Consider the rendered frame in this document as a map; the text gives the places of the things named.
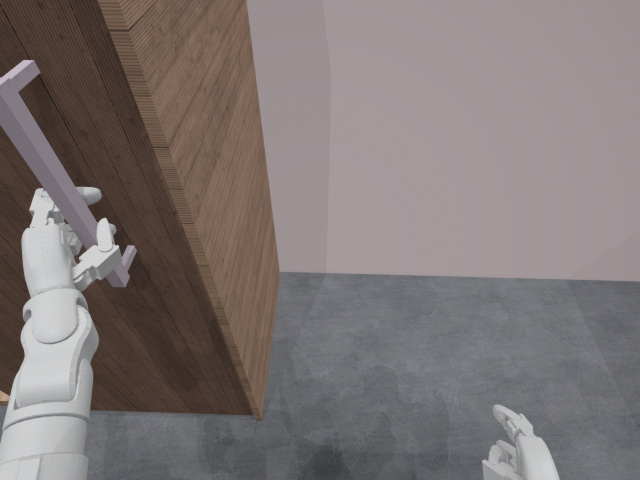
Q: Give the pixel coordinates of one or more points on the robot right hand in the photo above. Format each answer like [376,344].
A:
[529,460]

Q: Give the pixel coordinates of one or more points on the robot left hand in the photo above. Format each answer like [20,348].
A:
[49,247]

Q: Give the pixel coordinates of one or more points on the robot left forearm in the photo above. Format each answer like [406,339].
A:
[48,411]

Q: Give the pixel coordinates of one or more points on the handle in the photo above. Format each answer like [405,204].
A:
[22,129]

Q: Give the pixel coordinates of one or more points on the wardrobe door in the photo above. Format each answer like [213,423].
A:
[161,347]

